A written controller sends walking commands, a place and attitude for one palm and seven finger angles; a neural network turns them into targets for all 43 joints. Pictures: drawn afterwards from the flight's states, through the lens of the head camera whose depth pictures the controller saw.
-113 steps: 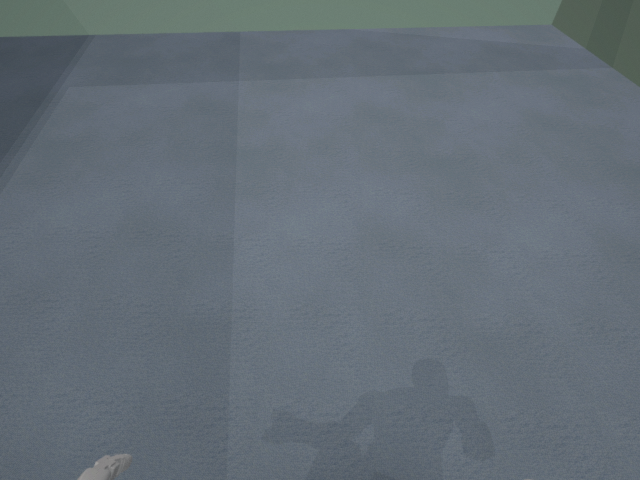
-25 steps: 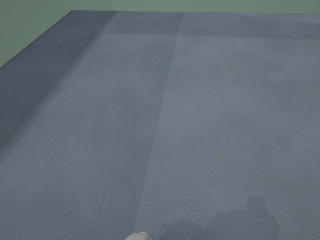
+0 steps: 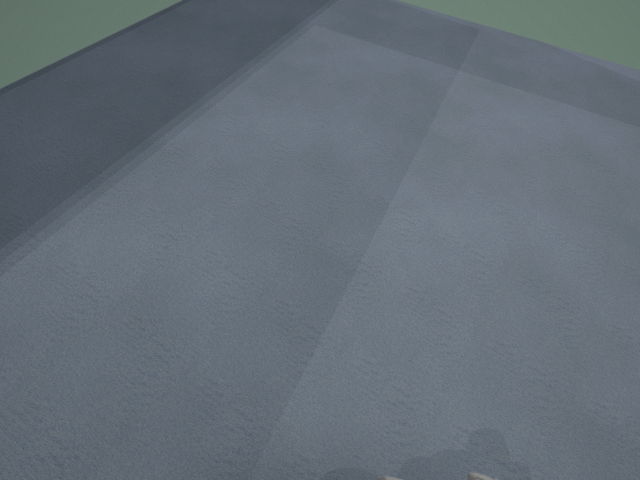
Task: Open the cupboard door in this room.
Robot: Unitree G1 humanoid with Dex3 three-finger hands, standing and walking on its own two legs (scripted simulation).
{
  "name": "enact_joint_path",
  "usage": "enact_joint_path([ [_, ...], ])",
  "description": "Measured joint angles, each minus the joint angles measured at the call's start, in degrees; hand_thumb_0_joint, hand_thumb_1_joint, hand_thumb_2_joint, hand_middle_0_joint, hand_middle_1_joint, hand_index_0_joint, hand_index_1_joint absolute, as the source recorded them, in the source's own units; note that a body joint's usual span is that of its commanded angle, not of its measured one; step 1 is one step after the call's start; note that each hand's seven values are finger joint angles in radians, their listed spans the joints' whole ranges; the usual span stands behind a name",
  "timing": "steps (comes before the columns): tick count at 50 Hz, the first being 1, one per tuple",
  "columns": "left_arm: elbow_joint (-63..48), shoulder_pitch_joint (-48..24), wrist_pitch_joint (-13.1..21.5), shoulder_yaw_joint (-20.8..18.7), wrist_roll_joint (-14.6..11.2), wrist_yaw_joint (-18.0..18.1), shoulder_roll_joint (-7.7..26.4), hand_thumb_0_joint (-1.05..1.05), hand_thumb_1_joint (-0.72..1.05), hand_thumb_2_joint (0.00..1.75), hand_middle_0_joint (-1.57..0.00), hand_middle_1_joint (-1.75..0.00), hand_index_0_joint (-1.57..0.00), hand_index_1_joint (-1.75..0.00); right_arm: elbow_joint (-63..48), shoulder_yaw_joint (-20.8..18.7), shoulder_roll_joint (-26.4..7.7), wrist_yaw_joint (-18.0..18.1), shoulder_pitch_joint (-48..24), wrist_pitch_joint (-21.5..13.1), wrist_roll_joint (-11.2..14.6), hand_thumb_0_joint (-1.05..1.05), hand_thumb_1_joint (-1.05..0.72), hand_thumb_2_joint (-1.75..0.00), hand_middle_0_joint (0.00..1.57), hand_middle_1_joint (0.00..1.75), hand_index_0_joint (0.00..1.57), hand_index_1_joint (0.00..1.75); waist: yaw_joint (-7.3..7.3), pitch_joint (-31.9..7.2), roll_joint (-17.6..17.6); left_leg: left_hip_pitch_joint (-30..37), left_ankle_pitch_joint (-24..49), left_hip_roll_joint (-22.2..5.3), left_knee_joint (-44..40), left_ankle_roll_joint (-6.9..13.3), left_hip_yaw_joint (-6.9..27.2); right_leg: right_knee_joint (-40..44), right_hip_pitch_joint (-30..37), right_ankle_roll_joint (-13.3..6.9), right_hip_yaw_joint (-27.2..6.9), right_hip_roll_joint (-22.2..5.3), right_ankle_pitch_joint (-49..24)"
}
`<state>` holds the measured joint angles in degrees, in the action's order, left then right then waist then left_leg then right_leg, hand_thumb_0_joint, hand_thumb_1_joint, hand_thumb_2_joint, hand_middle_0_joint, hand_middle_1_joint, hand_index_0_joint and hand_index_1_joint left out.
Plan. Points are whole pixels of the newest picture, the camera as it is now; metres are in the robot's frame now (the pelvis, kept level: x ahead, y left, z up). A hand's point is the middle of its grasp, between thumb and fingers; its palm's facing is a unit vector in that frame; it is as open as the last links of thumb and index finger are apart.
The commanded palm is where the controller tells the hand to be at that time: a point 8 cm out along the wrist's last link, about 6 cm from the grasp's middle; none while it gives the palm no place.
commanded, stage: turn or walk to find it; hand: left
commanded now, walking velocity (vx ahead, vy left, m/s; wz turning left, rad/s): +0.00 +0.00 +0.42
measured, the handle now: out of the picture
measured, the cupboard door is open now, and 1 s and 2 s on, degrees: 0 0 0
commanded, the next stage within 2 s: stand and wait in 1.56 s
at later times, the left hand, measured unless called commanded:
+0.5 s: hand out of the picture +0.05 +0.16 -0.14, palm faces +0.21 -0.94 -0.28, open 7.3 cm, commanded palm none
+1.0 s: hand out of the picture -0.13 +0.19 -0.18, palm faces +0.48 -0.85 -0.23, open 7.3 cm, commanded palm none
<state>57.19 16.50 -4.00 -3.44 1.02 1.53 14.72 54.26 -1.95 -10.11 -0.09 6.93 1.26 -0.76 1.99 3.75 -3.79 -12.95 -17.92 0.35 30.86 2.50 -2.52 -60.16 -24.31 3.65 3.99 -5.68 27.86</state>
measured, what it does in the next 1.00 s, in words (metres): steps on the spot, turning left: right foot, then left foot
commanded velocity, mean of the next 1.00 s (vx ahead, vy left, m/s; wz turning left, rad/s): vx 0.00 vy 0.00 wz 0.42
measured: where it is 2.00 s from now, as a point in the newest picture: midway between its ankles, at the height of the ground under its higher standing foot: outside the picture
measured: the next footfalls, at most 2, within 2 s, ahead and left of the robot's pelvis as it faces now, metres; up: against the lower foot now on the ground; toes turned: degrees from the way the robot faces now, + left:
right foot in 0.38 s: +0.04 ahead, -0.13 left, +0.00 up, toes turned +6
left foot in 0.86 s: -0.06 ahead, +0.09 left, +0.00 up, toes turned +28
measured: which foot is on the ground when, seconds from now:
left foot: down 0.00-0.38, up 0.40-0.84, down 0.86-1.00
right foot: up 0.00-0.36, down 0.38-0.86, up 0.88-1.00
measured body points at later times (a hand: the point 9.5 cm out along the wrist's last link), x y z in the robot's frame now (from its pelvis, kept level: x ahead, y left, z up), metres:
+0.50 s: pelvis -0.02 -0.05 +0.00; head +0.01 -0.08 +0.45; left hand +0.04 +0.21 -0.12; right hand +0.04 -0.30 -0.16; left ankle -0.06 +0.09 -0.66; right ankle +0.00 -0.14 -0.74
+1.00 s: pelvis -0.06 -0.01 +0.00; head -0.05 +0.03 +0.45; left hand -0.16 +0.24 -0.17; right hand +0.14 -0.19 -0.12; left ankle -0.09 +0.07 -0.74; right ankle -0.02 -0.15 -0.67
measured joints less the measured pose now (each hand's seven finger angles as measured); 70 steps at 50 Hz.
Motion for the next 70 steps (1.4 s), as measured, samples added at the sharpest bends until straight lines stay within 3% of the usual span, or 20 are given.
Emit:
enact_joint_path([
  [3, -0.8, -1.6, 0.4, -0.3, -0.1, -0.4, 0.3, 0.01, 0.91, 0.90, -0.20, -0.29, -0.20, -0.30, 0.0, 0.3, 0.4, 0.3, 0.8, -0.2, 0.0, 0.01, -0.91, -0.90, 0.20, 0.30, 0.20, 0.30, -0.34, -0.5, 0.7, 1.2, 2.1, 0.4, -3.0, 0.3, 1.3, -2.6, -1.8, 0.8, -1.4, 0.1, -3.8],
  [7, -2.2, -3.9, 0.7, -0.4, -0.2, -0.5, 0.1, 0.01, 0.91, 0.90, -0.20, -0.29, -0.20, -0.30, 0.2, 0.2, 0.4, 0.3, 2.5, -0.2, 0.0, 0.01, -0.90, -0.90, 0.21, 0.30, 0.20, 0.30, -1.02, -1.0, 1.5, 1.7, 3.8, 1.4, -5.1, 0.4, 2.9, -0.1, -1.8, 1.6, -2.7, 0.2, -5.8],
  [14, -4.4, -7.6, 0.9, 0.0, -0.5, -0.3, -1.4, 0.00, 0.91, 0.90, -0.19, -0.29, -0.20, -0.30, 0.9, -0.8, -0.5, 0.2, 5.8, 0.6, -0.6, 0.01, -0.90, -0.90, 0.21, 0.30, 0.20, 0.30, -3.51, -1.0, 3.4, 0.1, 4.8, 2.7, -4.7, -0.4, 5.8, 12.1, 2.4, 1.1, -3.0, 2.3, -3.6],
  [17, -5.4, -8.5, 1.6, 0.5, -0.8, -0.2, -2.5, 0.00, 0.91, 0.90, -0.19, -0.29, -0.20, -0.30, 1.3, -1.3, -1.4, 0.1, 7.2, 1.1, -0.7, 0.01, -0.90, -0.90, 0.21, 0.30, 0.20, 0.30, -4.23, -1.0, 4.6, -1.7, 4.4, 3.2, -2.8, -1.3, 7.2, 21.0, 6.1, 0.4, -2.6, 3.7, -6.4],
  [19, -6.1, -8.4, 2.7, 0.8, -0.6, -0.2, -3.2, 0.00, 0.91, 0.90, -0.20, -0.29, -0.20, -0.30, 1.7, -1.8, -2.3, 0.0, 8.1, 1.3, -0.3, 0.01, -0.90, -0.90, 0.21, 0.30, 0.20, 0.30, -4.18, -1.2, 5.5, -3.7, 3.2, 3.5, 0.4, -2.3, 8.0, 28.6, 9.3, -1.0, -1.8, 4.3, -11.7],
  [22, -6.4, -7.8, 3.3, 1.7, -0.2, -0.1, -4.5, 0.00, 0.91, 0.90, -0.20, -0.29, -0.20, -0.30, 2.4, -2.8, -3.3, 0.0, 8.7, 2.4, -0.4, 0.01, -0.91, -0.90, 0.20, 0.30, 0.20, 0.30, -4.46, -1.0, 6.8, -9.4, -7.4, 3.6, 15.8, -3.4, 7.3, 27.8, 9.6, -5.0, 0.4, 4.0, -10.6],
  [25, -6.2, -6.3, 3.1, 2.0, -0.3, 0.0, -5.2, 0.00, 0.91, 0.90, -0.20, -0.29, -0.20, -0.30, 3.0, -3.3, -3.9, -0.6, 9.0, 3.2, -0.6, 0.01, -0.91, -0.90, 0.20, 0.30, 0.20, 0.29, -4.26, -1.3, 6.5, -13.7, -5.9, 2.4, 29.6, -4.3, 5.5, 30.2, 11.3, -5.8, 1.8, 3.1, -11.3],
  [29, -5.2, -4.8, 3.3, 2.2, -0.3, 0.1, -5.7, 0.00, 0.91, 0.90, -0.20, -0.30, -0.20, -0.30, 3.5, -3.5, -4.3, -1.0, 9.0, 3.3, -0.6, 0.01, -0.91, -0.90, 0.20, 0.30, 0.20, 0.29, -4.34, -1.1, 6.2, -15.3, -1.9, -0.4, 35.9, -5.9, 4.8, 32.4, 12.9, -5.9, 4.2, 2.5, -12.4],
  [34, -4.2, -3.0, 3.5, 1.9, 0.0, 0.3, -5.5, 0.00, 0.92, 0.90, -0.20, -0.30, -0.21, -0.30, 4.2, -3.2, -4.0, -0.9, 7.7, 3.9, -0.6, 0.01, -0.91, -0.90, 0.20, 0.29, 0.20, 0.29, -3.14, -0.5, 5.0, -13.1, -3.9, -2.6, 31.2, -6.9, 3.8, 32.3, 13.0, -5.8, 6.7, 1.4, -12.2],
  [40, -2.5, -1.3, 3.1, 1.1, 0.6, 0.0, -3.5, 0.00, 0.91, 0.90, -0.20, -0.30, -0.21, -0.30, 3.2, -2.3, -3.1, -0.8, 3.8, 3.2, 0.0, 0.01, -0.91, -0.90, 0.20, 0.29, 0.20, 0.29, -1.09, 0.6, 2.8, -7.1, -7.7, -2.7, 16.2, -6.1, 0.2, 29.3, 11.2, -4.4, 9.0, -0.7, -11.2],
  [43, -1.6, -0.4, 2.5, 0.6, 0.3, -0.1, -2.2, 0.00, 0.91, 0.90, -0.20, -0.30, -0.21, -0.30, 1.7, -1.7, -2.8, -0.9, 2.4, 1.8, 0.2, 0.01, -0.91, -0.90, 0.20, 0.29, 0.20, 0.29, -0.85, 0.3, 2.1, -2.1, -1.4, -2.3, 4.2, -5.0, -1.6, 25.2, 9.5, -2.9, 10.5, -2.1, -9.4],
  [45, -1.0, -0.5, 1.4, 0.1, -0.1, 0.0, -0.8, 0.00, 0.91, 0.90, -0.20, -0.30, -0.20, -0.30, 1.1, -1.5, -1.9, -0.8, 1.4, 0.9, 0.0, 0.01, -0.91, -0.90, 0.20, 0.29, 0.20, 0.29, -0.52, 0.5, 0.2, -2.5, -1.1, -0.7, 4.2, -2.1, -1.9, 18.1, 6.4, -1.5, 7.5, -3.0, -3.9],
  [47, -0.5, -0.6, 0.3, -0.3, 0.0, 0.1, 0.0, 0.00, 0.91, 0.90, -0.20, -0.29, -0.20, -0.30, 0.6, -0.9, -1.1, -0.7, 0.9, 0.4, -0.2, 0.01, -0.91, -0.90, 0.20, 0.29, 0.20, 0.29, -0.01, 0.3, -0.4, -2.2, -1.2, -0.4, 4.0, -0.3, -1.9, 8.9, 2.9, -0.9, 3.6, -1.6, 0.9],
  [50, 0.1, -1.2, -0.3, -0.6, 0.0, -0.2, 0.2, 0.01, 0.91, 0.90, -0.20, -0.29, -0.20, -0.30, 0.1, -0.4, -0.5, 0.0, 1.1, 0.1, -0.3, 0.01, -0.91, -0.90, 0.20, 0.30, 0.20, 0.29, -0.27, -0.6, 0.4, -0.8, 0.9, -0.1, 0.5, 0.4, -0.8, 0.0, -0.6, -0.2, 0.6, -0.3, -1.7],
  [53, -0.4, -2.2, 0.2, -0.6, 0.0, -0.6, 0.1, 0.01, 0.91, 0.90, -0.19, -0.29, -0.20, -0.30, 0.0, 0.1, -0.1, 0.3, 1.6, -0.1, -0.1, 0.01, -0.91, -0.90, 0.20, 0.30, 0.20, 0.30, -0.53, -1.1, 1.0, 0.3, 3.4, 0.6, -3.2, 0.8, 0.4, -2.7, -2.1, 0.6, -1.3, -0.1, -5.4],
  [58, -1.6, -3.8, 0.5, -0.5, -0.1, -0.6, -0.3, 0.00, 0.91, 0.90, -0.19, -0.29, -0.20, -0.30, 0.2, 0.0, 0.3, 0.2, 3.1, -0.1, -0.1, 0.01, -0.90, -0.90, 0.21, 0.30, 0.20, 0.30, -1.27, -1.7, 1.6, 0.7, 5.8, 1.9, -6.2, 1.1, 2.0, 0.6, -1.3, 1.6, -2.9, 0.1, -6.8],
  [64, -3.0, -6.3, 0.5, -0.2, -0.4, -0.3, -1.6, 0.00, 0.91, 0.90, -0.19, -0.29, -0.20, -0.30, 0.8, -0.7, -0.1, 0.2, 5.5, 0.5, -0.6, 0.01, -0.90, -0.90, 0.21, 0.30, 0.20, 0.30, -3.26, -1.6, 3.1, -0.9, 6.8, 2.9, -5.9, 0.6, 4.2, 9.7, 2.2, 1.2, -3.1, 1.8, -3.4],
  [67, -3.9, -7.5, 0.9, 0.2, -0.6, -0.2, -2.6, 0.00, 0.91, 0.90, -0.19, -0.29, -0.20, -0.30, 1.3, -1.1, -0.8, 0.1, 6.7, 0.9, -0.7, 0.01, -0.90, -0.90, 0.21, 0.30, 0.20, 0.30, -4.16, -1.3, 4.2, -2.3, 7.1, 3.3, -4.9, -0.2, 5.5, 16.0, 4.7, 0.5, -3.0, 3.0, -3.5],
  [70, -5.0, -7.9, 1.9, 0.7, -0.8, -0.2, -3.4, 0.00, 0.91, 0.90, -0.20, -0.29, -0.20, -0.30, 1.8, -1.7, -1.6, 0.0, 8.0, 1.4, -0.5, 0.01, -0.90, -0.90, 0.21, 0.30, 0.20, 0.30, -4.47, -1.6, 4.9, -4.5, 6.7, 4.0, -2.4, -1.5, 6.7, 27.2, 9.4, -0.2, -2.5, 3.9, -9.3],
])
